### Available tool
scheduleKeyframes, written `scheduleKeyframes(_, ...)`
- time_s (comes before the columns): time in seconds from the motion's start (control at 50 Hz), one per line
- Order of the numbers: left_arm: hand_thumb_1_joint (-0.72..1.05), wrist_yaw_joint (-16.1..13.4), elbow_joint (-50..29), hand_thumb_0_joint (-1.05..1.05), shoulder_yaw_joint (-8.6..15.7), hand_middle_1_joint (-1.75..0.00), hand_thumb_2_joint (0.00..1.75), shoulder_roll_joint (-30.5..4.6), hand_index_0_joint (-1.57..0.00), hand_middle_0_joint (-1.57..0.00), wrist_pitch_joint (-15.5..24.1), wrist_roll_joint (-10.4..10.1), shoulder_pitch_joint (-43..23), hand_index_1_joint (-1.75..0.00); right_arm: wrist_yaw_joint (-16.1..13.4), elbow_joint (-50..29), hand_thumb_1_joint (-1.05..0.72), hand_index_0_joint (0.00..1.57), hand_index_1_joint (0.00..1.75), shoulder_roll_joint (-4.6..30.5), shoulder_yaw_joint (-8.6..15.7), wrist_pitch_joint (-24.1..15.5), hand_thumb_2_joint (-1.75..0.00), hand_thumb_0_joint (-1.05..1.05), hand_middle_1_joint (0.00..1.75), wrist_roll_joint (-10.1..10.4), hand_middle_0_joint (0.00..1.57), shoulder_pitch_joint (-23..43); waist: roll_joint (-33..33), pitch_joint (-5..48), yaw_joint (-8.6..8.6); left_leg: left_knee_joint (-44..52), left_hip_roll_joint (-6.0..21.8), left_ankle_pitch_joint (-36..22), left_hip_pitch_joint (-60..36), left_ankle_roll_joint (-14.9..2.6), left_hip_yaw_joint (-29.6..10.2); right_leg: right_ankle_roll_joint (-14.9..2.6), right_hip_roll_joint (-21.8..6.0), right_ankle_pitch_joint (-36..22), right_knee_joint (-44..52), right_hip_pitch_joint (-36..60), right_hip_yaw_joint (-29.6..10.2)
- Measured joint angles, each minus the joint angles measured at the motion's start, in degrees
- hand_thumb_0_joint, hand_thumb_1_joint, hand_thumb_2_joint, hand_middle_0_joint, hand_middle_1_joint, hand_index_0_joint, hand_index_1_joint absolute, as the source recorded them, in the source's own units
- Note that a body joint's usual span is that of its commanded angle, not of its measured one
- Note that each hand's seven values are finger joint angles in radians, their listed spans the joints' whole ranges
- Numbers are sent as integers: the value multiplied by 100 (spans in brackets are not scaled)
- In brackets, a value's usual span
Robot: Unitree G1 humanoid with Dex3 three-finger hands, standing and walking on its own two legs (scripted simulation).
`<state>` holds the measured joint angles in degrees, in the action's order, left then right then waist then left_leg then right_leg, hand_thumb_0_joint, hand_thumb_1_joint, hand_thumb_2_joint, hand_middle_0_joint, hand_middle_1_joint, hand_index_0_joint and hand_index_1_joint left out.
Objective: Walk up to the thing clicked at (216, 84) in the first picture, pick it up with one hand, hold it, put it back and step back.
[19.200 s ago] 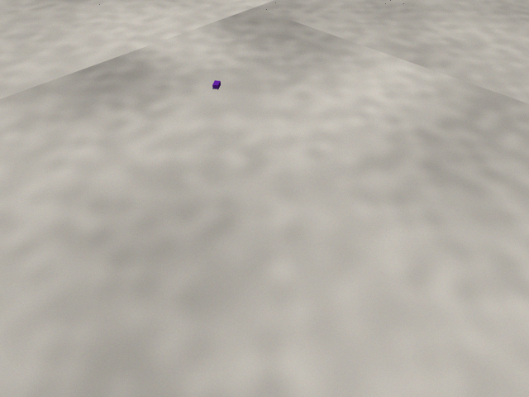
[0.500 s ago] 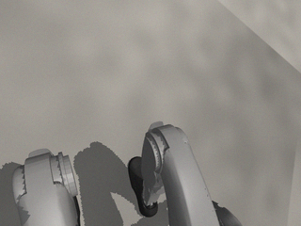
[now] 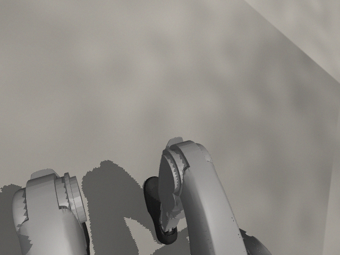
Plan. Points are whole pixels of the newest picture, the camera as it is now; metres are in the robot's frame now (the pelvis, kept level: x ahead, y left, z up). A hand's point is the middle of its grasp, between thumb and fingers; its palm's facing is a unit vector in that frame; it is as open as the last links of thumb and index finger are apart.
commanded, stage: rise first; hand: left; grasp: from above
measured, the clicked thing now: out of the picture +0.51 +0.33 -0.30
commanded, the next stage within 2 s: none
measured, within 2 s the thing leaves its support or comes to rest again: neither
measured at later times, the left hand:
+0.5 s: hand out of the picture +0.45 +0.37 -0.17, palm faces -0.48 -0.06 -0.88, open 12.3 cm
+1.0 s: hand out of the picture +0.45 +0.37 -0.17, palm faces -0.48 -0.05 -0.88, open 11.9 cm
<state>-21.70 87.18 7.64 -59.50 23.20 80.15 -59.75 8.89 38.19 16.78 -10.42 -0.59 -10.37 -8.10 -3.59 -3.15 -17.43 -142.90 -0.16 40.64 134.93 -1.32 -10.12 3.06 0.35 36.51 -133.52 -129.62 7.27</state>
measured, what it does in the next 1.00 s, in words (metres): stands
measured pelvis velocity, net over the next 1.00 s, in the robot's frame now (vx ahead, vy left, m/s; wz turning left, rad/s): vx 0.00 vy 0.00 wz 0.00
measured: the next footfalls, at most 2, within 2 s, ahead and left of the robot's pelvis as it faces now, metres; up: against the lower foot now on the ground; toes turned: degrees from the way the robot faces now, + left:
none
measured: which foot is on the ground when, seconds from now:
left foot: down 0.00-1.00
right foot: down 0.00-1.00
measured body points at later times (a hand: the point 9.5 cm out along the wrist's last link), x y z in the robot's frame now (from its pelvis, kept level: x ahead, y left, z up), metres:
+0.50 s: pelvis +0.00 +0.00 +0.00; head +0.25 +0.12 +0.35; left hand +0.47 +0.37 -0.12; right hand +0.06 -0.27 -0.07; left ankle +0.07 +0.12 -0.28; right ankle +0.12 -0.13 -0.28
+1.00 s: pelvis +0.00 +0.00 +0.00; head +0.25 +0.12 +0.35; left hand +0.48 +0.37 -0.12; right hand +0.05 -0.27 -0.07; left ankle +0.07 +0.12 -0.28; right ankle +0.12 -0.13 -0.28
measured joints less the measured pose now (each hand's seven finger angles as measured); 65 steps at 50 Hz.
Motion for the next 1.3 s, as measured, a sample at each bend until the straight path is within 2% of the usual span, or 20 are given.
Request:
scheduleKeyframes(0.18, -27, 190, -87, 0, -50, -78, 81, 46, -31, -31, -12, -92, 31, -77, -14, -60, -91, 20, 30, 36, 12, 35, -89, 0, 30, 47, 20, -11, 51, 8, 46, 41, -15, -43, -2, -9, 9, -11, -12, -22, 39, 19, -2)
scheduleKeyframes(0.34, -24, 267, -152, 0, -78, -74, 79, 31, -33, -34, 61, -69, -13, -74, -27, -68, -91, 20, 30, 53, 23, 59, -89, 0, 30, 38, 20, -6, 11, 2, 78, 60, -29, -71, -8, 6, 5, -18, -21, -39, 47, 25, 0)
scheduleKeyframes(0.58, -21, 205, -124, 0, -84, -70, 76, 28, -37, -37, 79, 30, -44, -70, -34, -92, -91, 20, 30, 42, -8, 68, -89, 0, 30, 38, 20, -19, 5, 6, 30, 53, -28, -71, 1, -20, 2, -9, -12, -42, 66, 38, 6)
scheduleKeyframes(0.74, -19, 170, -155, 0, -44, -67, 74, 52, -38, -39, 7, 1, 8, -67, -28, -107, -91, 20, 30, 23, -6, 67, -89, 0, 30, 59, 20, -78, 33, 26, 26, 51, -47, -99, 23, -33, 8, -10, -25, -48, 66, 40, 4)
scheduleKeyframes(1.02, -15, 296, -165, 0, -141, -63, 71, -29, -42, -43, 30, -17, -101, -63, -53, -118, -91, 20, 30, 54, -34, 42, -89, 0, 30, 44, 20, -84, 0, 1, 40, 36, -50, -128, 68, -44, 3, -12, -18, -75, 64, 6, 9)
scheduleKeyframes(1.22, -12, 321, -327, 0, -78, -60, 69, 32, -44, -46, 6, -4, 21, -60, -42, -188, -91, 20, 30, 76, -13, 70, -89, 0, 30, 52, 20, -104, 23, -3, 34, 42, -64, -106, 39, -27, -28, -25, -24, -53, 81, 44, 36)
scheduleKeyframes(1.3, -11, 307, -312, 0, -106, -59, 69, 70, -45, -46, -4, -63, 38, -59, -41, -181, -91, 20, 30, 80, -4, 85, -89, 0, 30, 55, 20, -102, 41, 31, 51, 60, -61, -112, 34, -30, -13, -9, -23, -58, 88, 38, 21)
